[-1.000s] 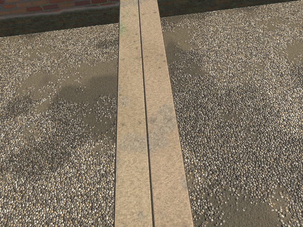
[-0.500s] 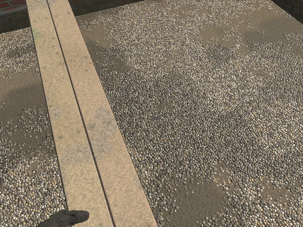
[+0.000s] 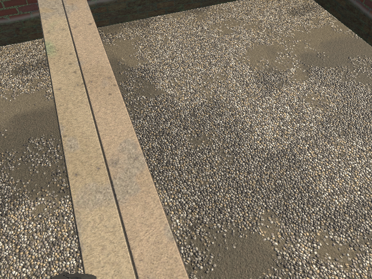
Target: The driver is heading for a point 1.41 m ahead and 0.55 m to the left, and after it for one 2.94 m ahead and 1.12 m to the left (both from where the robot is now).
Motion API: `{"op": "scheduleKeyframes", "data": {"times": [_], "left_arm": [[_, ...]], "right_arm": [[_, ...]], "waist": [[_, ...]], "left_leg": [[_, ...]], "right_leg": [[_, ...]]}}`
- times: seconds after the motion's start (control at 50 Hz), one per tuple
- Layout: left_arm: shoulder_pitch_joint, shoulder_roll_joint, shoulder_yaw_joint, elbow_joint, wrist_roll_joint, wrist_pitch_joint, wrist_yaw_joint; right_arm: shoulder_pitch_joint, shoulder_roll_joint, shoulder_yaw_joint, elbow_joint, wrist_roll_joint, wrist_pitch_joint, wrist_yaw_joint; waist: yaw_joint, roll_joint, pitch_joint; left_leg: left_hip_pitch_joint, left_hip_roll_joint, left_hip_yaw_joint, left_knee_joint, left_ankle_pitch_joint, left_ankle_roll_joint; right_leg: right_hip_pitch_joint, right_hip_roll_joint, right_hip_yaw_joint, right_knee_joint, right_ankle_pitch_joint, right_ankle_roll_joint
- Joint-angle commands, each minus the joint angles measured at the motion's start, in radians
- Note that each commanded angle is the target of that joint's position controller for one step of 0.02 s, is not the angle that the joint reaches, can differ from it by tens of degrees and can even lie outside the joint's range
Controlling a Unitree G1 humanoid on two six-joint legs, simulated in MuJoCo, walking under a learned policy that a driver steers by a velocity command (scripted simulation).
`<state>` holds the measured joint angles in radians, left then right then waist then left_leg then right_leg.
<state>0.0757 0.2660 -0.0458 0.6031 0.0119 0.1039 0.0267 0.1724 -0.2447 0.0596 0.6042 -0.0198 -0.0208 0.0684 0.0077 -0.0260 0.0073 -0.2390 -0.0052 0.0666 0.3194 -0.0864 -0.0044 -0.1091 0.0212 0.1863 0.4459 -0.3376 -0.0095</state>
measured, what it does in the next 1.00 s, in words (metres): walks ahead: right foot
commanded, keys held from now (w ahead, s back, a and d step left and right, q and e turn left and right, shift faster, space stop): shift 0.24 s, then w+shift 0.76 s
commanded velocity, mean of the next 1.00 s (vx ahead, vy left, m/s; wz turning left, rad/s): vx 0.53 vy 0.00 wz -0.01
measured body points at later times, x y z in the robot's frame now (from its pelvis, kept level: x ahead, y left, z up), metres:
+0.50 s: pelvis +0.05 +0.02 -0.01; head +0.05 +0.02 +0.44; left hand +0.24 +0.26 -0.08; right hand +0.22 -0.20 -0.09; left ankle +0.05 +0.13 -0.74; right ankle -0.06 -0.13 -0.74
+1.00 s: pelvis +0.15 +0.06 -0.01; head +0.15 +0.05 +0.44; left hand +0.33 +0.29 -0.07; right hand +0.39 -0.14 -0.05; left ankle +0.20 +0.22 -0.68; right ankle +0.04 -0.05 -0.74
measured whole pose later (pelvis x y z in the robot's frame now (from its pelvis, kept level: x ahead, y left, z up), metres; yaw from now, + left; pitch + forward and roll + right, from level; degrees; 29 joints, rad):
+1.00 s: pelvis +0.15 +0.06 -0.01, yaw +0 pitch +1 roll +1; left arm 0.17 0.24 -0.08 0.55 0.01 -0.03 0.02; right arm 0.08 -0.28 0.09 0.48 -0.01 -0.06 0.05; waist 0.03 0.00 -0.02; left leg -0.60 0.05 -0.01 1.02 -0.35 -0.05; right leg -0.07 -0.02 0.02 0.46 -0.41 -0.01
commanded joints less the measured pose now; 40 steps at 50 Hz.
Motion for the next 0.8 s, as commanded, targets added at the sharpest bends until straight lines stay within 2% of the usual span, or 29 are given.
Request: {"op": "scheduleKeyframes", "data": {"times": [0.02, 0.24, 0.26, 0.28, 0.32, 0.36, 0.4, 0.44, 0.48, 0.52, 0.54, 0.56, 0.58, 0.6, 0.62, 0.64, 0.66, 0.68, 0.7, 0.72, 0.74, 0.76, 0.78, 0.8], "left_arm": [[-0.071, 0.114, 0.032, -0.081, 0.000, -0.019, 0.005], [-0.055, 0.118, 0.030, -0.062, -0.002, -0.023, 0.018], [-0.038, 0.118, 0.028, -0.058, 0.000, -0.022, 0.019], [-0.028, 0.131, 0.033, -0.063, -0.008, -0.025, 0.018], [-0.065, 0.125, 0.029, -0.112, -0.007, -0.042, 0.003], [-0.068, 0.144, 0.035, -0.144, -0.010, -0.066, -0.014], [-0.081, 0.154, 0.040, -0.164, -0.022, -0.079, -0.021], [-0.108, 0.136, 0.035, -0.187, -0.024, -0.079, -0.023], [-0.110, 0.114, 0.028, -0.209, -0.010, -0.075, -0.019], [-0.093, 0.119, 0.027, -0.209, 0.000, -0.077, -0.013], [-0.103, 0.127, 0.027, -0.216, 0.007, -0.083, -0.010], [-0.131, 0.127, 0.027, -0.226, 0.012, -0.093, -0.007], [-0.208, 0.101, 0.016, -0.253, 0.034, -0.099, -0.002], [-0.181, 0.116, 0.030, -0.248, 0.012, -0.106, -0.010], [-0.155, 0.107, 0.027, -0.233, 0.003, -0.113, -0.016], [-0.148, 0.066, 0.014, -0.220, -0.017, -0.127, -0.017], [-0.170, 0.055, 0.006, -0.217, -0.005, -0.133, -0.023], [-0.196, 0.038, -0.003, -0.226, -0.004, -0.139, -0.034], [-0.200, 0.021, -0.008, -0.227, 0.006, -0.142, -0.038], [-0.150, 0.028, -0.002, -0.209, 0.012, -0.143, -0.039], [-0.077, 0.057, 0.011, -0.187, 0.019, -0.141, -0.039], [0.018, 0.144, 0.039, -0.171, 0.022, -0.135, -0.036], [0.032, 0.208, 0.055, -0.192, 0.012, -0.128, -0.038], [-0.008, 0.182, 0.051, -0.216, -0.007, -0.128, -0.038]], "right_arm": [[-0.029, -0.098, -0.028, -0.084, 0.002, -0.017, -0.003], [0.008, -0.097, -0.029, -0.086, 0.001, -0.016, -0.006], [0.023, -0.093, -0.026, -0.082, -0.001, -0.014, -0.010], [0.006, -0.099, -0.027, -0.094, 0.006, -0.013, -0.015], [-0.043, -0.087, -0.022, -0.132, 0.005, -0.027, -0.019], [-0.041, -0.077, -0.022, -0.156, 0.001, -0.051, -0.014], [-0.027, -0.075, -0.023, -0.164, 0.005, -0.067, -0.006], [-0.015, -0.081, -0.024, -0.162, 0.011, -0.078, 0.003], [-0.038, -0.100, -0.027, -0.167, 0.012, -0.086, 0.017], [-0.033, -0.140, -0.031, -0.173, 0.016, -0.090, 0.020], [-0.009, -0.152, -0.029, -0.175, 0.013, -0.086, 0.017], [0.031, -0.161, -0.026, -0.175, 0.006, -0.077, 0.011], [0.117, -0.153, -0.015, -0.159, 0.003, -0.074, 0.020], [0.096, -0.137, -0.012, -0.161, 0.017, -0.074, 0.019], [0.064, -0.133, -0.017, -0.163, 0.030, -0.071, 0.014], [0.029, -0.110, -0.012, -0.155, 0.043, -0.070, -0.003], [0.026, -0.128, -0.019, -0.138, 0.045, -0.068, -0.011], [0.007, -0.146, -0.028, -0.133, 0.045, -0.057, -0.030], [-0.024, -0.156, -0.033, -0.126, 0.045, -0.050, -0.042], [-0.079, -0.151, -0.028, -0.131, 0.048, -0.044, -0.047], [-0.133, -0.135, -0.020, -0.144, 0.054, -0.043, -0.047], [-0.187, -0.103, -0.005, -0.186, 0.039, -0.060, -0.045], [-0.178, -0.075, 0.014, -0.219, 0.006, -0.080, -0.032], [-0.150, -0.124, -0.005, -0.200, 0.018, -0.079, -0.020]], "waist": [[0.000, -0.003, -0.091], [0.001, 0.001, -0.090], [0.002, 0.001, -0.116], [0.007, -0.001, -0.098], [0.012, -0.028, -0.006], [0.010, -0.089, 0.009], [0.000, -0.120, 0.012], [-0.008, -0.096, 0.004], [0.004, -0.019, -0.022], [0.007, 0.075, -0.101], [-0.009, 0.103, -0.140], [-0.033, 0.137, -0.171], [-0.079, 0.235, -0.132], [-0.037, 0.153, -0.110], [-0.013, 0.078, -0.110], [0.015, 0.082, -0.089], [0.010, 0.082, -0.116], [0.006, 0.117, -0.136], [0.013, 0.123, -0.160], [0.056, 0.123, -0.186], [0.101, 0.096, -0.213], [0.131, -0.039, -0.242], [0.119, -0.255, -0.265], [0.099, -0.270, -0.258]], "left_leg": [[0.122, 0.080, -0.094, -0.030, 0.055, 0.034], [0.122, 0.074, -0.097, -0.033, 0.076, 0.031], [0.134, 0.060, -0.084, -0.034, -0.053, 0.033], [0.115, 0.037, -0.065, -0.007, -0.226, 0.037], [0.021, 0.017, -0.043, 0.063, -0.282, 0.028], [-0.015, -0.002, -0.008, 0.161, -0.224, 0.019], [-0.041, -0.002, -0.001, 0.211, -0.199, 0.023], [-0.036, 0.010, -0.001, 0.191, -0.178, 0.044], [-0.024, 0.022, -0.029, 0.156, -0.099, 0.077], [0.065, 0.055, -0.082, 0.126, 0.030, 0.134], [0.121, 0.082, -0.120, 0.110, 0.096, 0.164], [0.184, 0.129, -0.174, 0.083, 0.172, 0.202], [0.243, 0.232, -0.281, 0.005, 0.283, 0.266], [0.232, 0.305, -0.333, 0.023, 0.374, 0.308], [0.200, 0.289, -0.255, 0.063, 0.455, 0.295], [0.173, 0.249, -0.165, 0.087, 0.551, 0.267], [0.189, 0.219, -0.130, 0.086, 0.599, 0.247], [0.249, 0.196, -0.127, 0.094, 0.606, 0.231], [0.253, 0.178, -0.106, 0.088, 0.615, 0.221], [0.226, 0.178, -0.104, 0.103, 0.594, 0.211], [0.136, 0.174, -0.100, 0.150, 0.534, 0.192], [-0.076, 0.122, -0.080, 0.310, 0.307, 0.131], [-0.316, 0.054, -0.097, 0.515, -0.258, 0.078], [-0.404, 0.036, -0.120, 0.651, -0.476, 0.016]], "right_leg": [[-0.068, -0.086, 0.077, -0.070, 0.286, -0.062], [-0.052, -0.088, 0.064, -0.079, 0.320, -0.061], [-0.048, -0.083, 0.062, -0.103, 0.194, -0.070], [-0.075, -0.077, 0.064, -0.125, -0.020, -0.095], [-0.156, -0.104, 0.099, -0.158, -0.177, -0.131], [-0.165, -0.155, 0.158, -0.183, -0.192, -0.164], [-0.147, -0.190, 0.195, -0.168, -0.114, -0.187], [-0.120, -0.169, 0.158, -0.095, 0.007, -0.172], [-0.077, -0.091, 0.050, 0.009, 0.183, -0.122], [-0.069, -0.021, -0.054, 0.149, 0.382, -0.063], [-0.095, -0.004, -0.074, 0.222, 0.412, -0.043], [-0.146, 0.022, -0.095, 0.342, 0.343, -0.022], [-0.292, 0.079, -0.124, 0.585, -0.174, 0.020], [-0.361, 0.039, -0.103, 0.745, -0.286, 0.051], [-0.353, -0.003, -0.097, 0.712, -0.294, 0.056], [-0.320, -0.017, -0.131, 0.563, -0.348, 0.058], [-0.267, -0.021, -0.154, 0.448, -0.338, 0.060], [-0.259, -0.028, -0.168, 0.319, -0.320, 0.053], [-0.180, -0.018, -0.194, 0.186, -0.180, 0.053], [-0.067, -0.015, -0.211, 0.061, 0.027, 0.043], [0.108, -0.028, -0.207, -0.020, 0.279, 0.023], [0.326, -0.109, -0.078, 0.056, 0.652, -0.007], [0.438, -0.295, 0.184, 0.056, 0.891, -0.087], [0.375, -0.424, 0.334, 0.047, 0.911, -0.233]]}}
